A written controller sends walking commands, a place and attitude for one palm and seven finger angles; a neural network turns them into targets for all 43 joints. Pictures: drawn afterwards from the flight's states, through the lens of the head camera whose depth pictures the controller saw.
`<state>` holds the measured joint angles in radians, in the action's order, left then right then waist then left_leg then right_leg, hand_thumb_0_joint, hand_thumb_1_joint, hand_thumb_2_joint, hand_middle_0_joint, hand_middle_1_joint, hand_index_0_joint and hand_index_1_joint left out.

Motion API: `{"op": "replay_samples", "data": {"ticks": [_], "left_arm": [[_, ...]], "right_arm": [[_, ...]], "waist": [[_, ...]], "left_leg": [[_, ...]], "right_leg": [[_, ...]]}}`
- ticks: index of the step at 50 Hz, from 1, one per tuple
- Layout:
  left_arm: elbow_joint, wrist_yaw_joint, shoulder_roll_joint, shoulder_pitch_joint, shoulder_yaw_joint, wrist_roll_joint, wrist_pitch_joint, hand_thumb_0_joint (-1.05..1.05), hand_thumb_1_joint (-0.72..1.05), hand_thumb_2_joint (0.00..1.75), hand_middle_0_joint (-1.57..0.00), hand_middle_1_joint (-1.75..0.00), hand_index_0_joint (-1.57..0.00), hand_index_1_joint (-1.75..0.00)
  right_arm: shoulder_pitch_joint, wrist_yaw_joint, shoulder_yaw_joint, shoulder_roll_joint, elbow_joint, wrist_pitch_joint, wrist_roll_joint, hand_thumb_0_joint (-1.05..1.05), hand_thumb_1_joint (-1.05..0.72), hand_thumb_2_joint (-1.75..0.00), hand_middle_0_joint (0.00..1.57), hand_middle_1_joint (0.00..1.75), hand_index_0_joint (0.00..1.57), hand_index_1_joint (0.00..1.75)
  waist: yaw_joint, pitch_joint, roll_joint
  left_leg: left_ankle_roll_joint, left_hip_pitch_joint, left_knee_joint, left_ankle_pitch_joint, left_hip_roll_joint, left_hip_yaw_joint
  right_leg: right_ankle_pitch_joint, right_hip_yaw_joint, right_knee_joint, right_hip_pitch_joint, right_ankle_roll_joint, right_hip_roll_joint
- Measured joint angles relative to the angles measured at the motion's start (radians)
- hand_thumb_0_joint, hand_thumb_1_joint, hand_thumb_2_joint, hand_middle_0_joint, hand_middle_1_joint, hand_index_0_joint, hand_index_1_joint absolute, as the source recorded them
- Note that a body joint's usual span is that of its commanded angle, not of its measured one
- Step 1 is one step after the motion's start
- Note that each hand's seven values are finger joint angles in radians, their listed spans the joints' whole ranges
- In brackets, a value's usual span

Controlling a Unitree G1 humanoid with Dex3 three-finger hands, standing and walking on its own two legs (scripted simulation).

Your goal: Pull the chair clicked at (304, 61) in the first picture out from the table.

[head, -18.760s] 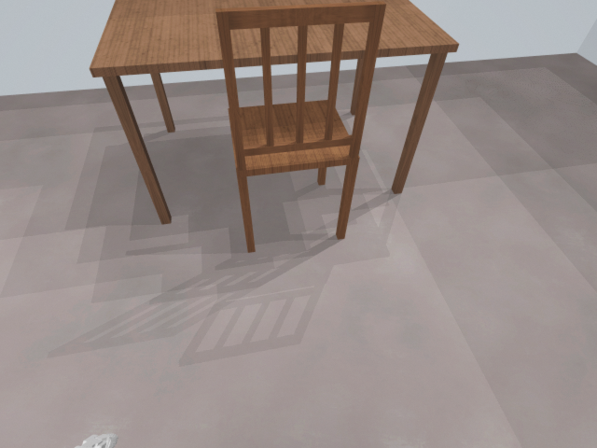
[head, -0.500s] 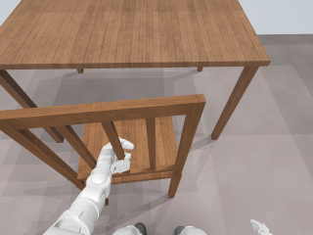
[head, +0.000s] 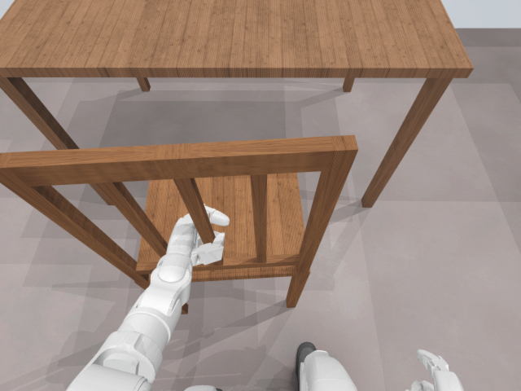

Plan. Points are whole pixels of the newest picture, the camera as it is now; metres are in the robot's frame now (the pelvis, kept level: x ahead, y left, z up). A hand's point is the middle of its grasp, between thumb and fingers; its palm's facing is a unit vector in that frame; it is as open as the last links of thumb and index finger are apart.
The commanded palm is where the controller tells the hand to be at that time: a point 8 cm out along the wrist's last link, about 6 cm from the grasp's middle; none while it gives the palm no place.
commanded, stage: step backward, pulling the chair out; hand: left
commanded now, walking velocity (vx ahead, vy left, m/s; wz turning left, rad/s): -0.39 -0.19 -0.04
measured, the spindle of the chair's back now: (205, 229) +0.37 +0.10 -0.05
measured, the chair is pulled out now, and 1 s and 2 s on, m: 0.21 0.32 0.50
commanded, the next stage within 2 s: none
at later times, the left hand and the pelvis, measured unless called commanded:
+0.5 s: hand (210, 279) +0.29 +0.09 -0.07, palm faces -0.11 -0.98 -0.19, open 5.4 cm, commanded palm +0.29 +0.14 -0.06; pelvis -0.04 +0.00 +0.00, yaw -3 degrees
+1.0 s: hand (207, 314) +0.23 +0.09 -0.07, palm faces -0.06 -0.98 -0.18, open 5.4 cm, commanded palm +0.22 +0.14 -0.06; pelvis -0.11 -0.02 +0.00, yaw -1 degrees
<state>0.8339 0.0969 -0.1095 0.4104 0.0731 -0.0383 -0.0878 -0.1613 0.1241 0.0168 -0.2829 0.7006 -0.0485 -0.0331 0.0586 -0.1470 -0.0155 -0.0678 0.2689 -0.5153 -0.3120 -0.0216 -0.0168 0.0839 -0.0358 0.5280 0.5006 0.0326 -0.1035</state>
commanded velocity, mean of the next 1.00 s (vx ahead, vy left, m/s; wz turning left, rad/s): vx -0.38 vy -0.07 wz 0.03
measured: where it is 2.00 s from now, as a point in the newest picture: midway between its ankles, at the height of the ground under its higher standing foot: outside the picture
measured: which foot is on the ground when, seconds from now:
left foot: down 0.00-0.92, up 0.94-1.00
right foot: down 0.00-0.72, up 0.74-0.80, down 0.82-1.00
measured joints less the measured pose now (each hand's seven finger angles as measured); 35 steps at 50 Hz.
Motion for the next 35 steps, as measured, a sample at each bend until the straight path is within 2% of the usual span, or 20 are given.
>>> {"op": "replay_samples", "data": {"ticks": [4,10,13,15,17,20,22,25,27,29,31,33,35], "left_arm": [[-0.046,-0.011,-0.030,-0.033,-0.006,0.003,0.007,0.04,0.68,0.76,-0.29,-1.21,-0.50,-1.45],[-0.056,-0.011,-0.036,-0.088,-0.027,-0.001,-0.009,0.05,0.67,0.78,-0.31,-1.22,-0.50,-1.45],[-0.027,-0.007,-0.020,-0.076,-0.033,0.005,-0.023,0.05,0.67,0.79,-0.32,-1.23,-0.50,-1.45],[-0.008,-0.005,-0.012,-0.062,-0.033,0.011,-0.029,0.05,0.67,0.79,-0.31,-1.23,-0.50,-1.45],[0.005,-0.003,-0.011,-0.059,-0.030,0.014,-0.032,0.04,0.67,0.79,-0.31,-1.23,-0.50,-1.45],[-0.003,-0.002,-0.009,-0.087,-0.030,0.006,-0.036,0.05,0.68,0.78,-0.30,-1.23,-0.50,-1.45],[-0.002,-0.006,-0.009,-0.098,-0.024,0.003,-0.041,0.05,0.68,0.78,-0.30,-1.22,-0.50,-1.45],[0.016,-0.009,-0.017,-0.083,-0.024,0.003,-0.055,0.05,0.67,0.79,-0.32,-1.22,-0.50,-1.45],[0.039,-0.007,-0.022,-0.059,-0.039,-0.003,-0.067,0.05,0.66,0.80,-0.33,-1.21,-0.50,-1.45],[0.061,-0.004,-0.023,-0.036,-0.054,-0.007,-0.070,0.05,0.66,0.80,-0.33,-1.21,-0.50,-1.45],[0.072,0.001,-0.020,-0.020,-0.061,-0.007,-0.064,0.05,0.66,0.80,-0.33,-1.21,-0.50,-1.45],[0.067,0.007,-0.015,-0.012,-0.060,-0.002,-0.053,0.05,0.66,0.80,-0.32,-1.22,-0.50,-1.45],[0.046,0.011,-0.023,-0.014,-0.050,0.003,-0.041,0.05,0.67,0.79,-0.31,-1.22,-0.50,-1.45]], "right_arm": [[0.008,-0.010,-0.007,0.042,-0.061,-0.034,0.011,0.01,-0.90,-0.90,0.20,0.30,0.20,0.30],[-0.006,-0.020,-0.029,0.094,-0.067,-0.046,0.006,0.01,-0.90,-0.90,0.20,0.30,0.20,0.30],[-0.006,-0.022,-0.029,0.088,-0.037,-0.035,-0.001,0.01,-0.90,-0.90,0.21,0.30,0.20,0.30],[-0.009,-0.020,-0.030,0.077,-0.017,-0.025,-0.001,0.01,-0.90,-0.90,0.21,0.30,0.20,0.30],[-0.021,-0.017,-0.032,0.070,-0.010,-0.021,0.004,0.01,-0.90,-0.90,0.21,0.30,0.20,0.30],[-0.058,-0.011,-0.022,0.062,-0.038,-0.023,0.013,0.01,-0.90,-0.90,0.21,0.30,0.20,0.30],[-0.085,-0.010,-0.017,0.064,-0.039,-0.019,0.012,0.01,-0.90,-0.90,0.20,0.30,0.20,0.30],[-0.081,-0.015,-0.016,0.066,-0.007,-0.014,0.012,0.01,-0.90,-0.90,0.20,0.30,0.20,0.30],[-0.057,-0.016,-0.013,0.065,0.010,-0.009,0.007,0.01,-0.90,-0.90,0.20,0.30,0.20,0.30],[-0.039,-0.018,-0.007,0.056,0.017,-0.006,0.000,0.01,-0.90,-0.90,0.20,0.30,0.20,0.30],[-0.027,-0.019,-0.002,0.041,0.016,-0.005,-0.006,0.01,-0.90,-0.90,0.20,0.30,0.20,0.30],[-0.021,-0.017,-0.003,0.025,0.011,-0.003,-0.007,0.01,-0.90,-0.90,0.20,0.30,0.20,0.30],[-0.015,-0.013,-0.007,0.025,0.005,-0.003,-0.003,0.01,-0.90,-0.90,0.20,0.30,0.20,0.30]], "waist": [[0.002,-0.010,-0.020],[0.006,0.018,0.003],[0.007,0.027,0.019],[0.005,0.028,0.017],[0.002,0.032,0.006],[-0.001,0.036,0.018],[-0.003,0.038,0.027],[-0.025,0.029,0.034],[-0.016,0.011,0.040],[0.001,0.005,0.047],[0.017,0.007,0.051],[0.027,0.013,0.052],[0.027,0.010,0.024]], "left_leg": [[0.006,0.002,-0.022,-0.003,-0.002,0.031],[-0.006,0.032,-0.094,-0.037,-0.028,0.031],[0.013,0.068,-0.130,-0.072,-0.025,0.012],[0.020,0.074,-0.119,-0.048,-0.014,0.006],[0.015,0.065,-0.086,0.011,-0.006,0.017],[0.014,0.053,-0.060,0.014,-0.017,0.029],[0.011,0.052,-0.065,0.011,-0.023,0.019],[-0.004,0.060,-0.079,0.007,-0.040,0.018],[-0.016,0.064,-0.068,0.027,-0.045,0.012],[-0.001,0.086,-0.091,0.019,-0.044,0.005],[0.015,0.102,-0.139,-0.046,-0.029,-0.007],[0.027,0.088,-0.127,-0.066,-0.017,-0.008],[0.030,0.073,-0.075,0.031,-0.003,0.001]], "right_leg": [[-0.020,0.022,0.012,0.013,-0.015,0.008],[0.000,0.018,0.039,0.026,-0.026,0.032],[-0.022,0.007,0.015,0.031,-0.028,0.034],[-0.045,0.010,-0.008,0.030,-0.024,0.030],[-0.047,0.020,-0.020,0.031,-0.017,0.024],[0.095,0.023,0.051,0.043,-0.011,0.035],[0.046,0.013,0.085,-0.003,-0.015,0.046],[0.086,0.009,0.048,-0.039,-0.036,0.065],[0.057,0.001,0.037,-0.036,-0.044,0.069],[0.039,-0.013,0.026,-0.032,-0.049,0.068],[0.027,-0.023,0.015,-0.024,-0.049,0.063],[0.011,-0.031,0.001,-0.017,-0.045,0.059],[-0.006,-0.022,-0.010,-0.014,-0.038,0.048]]}}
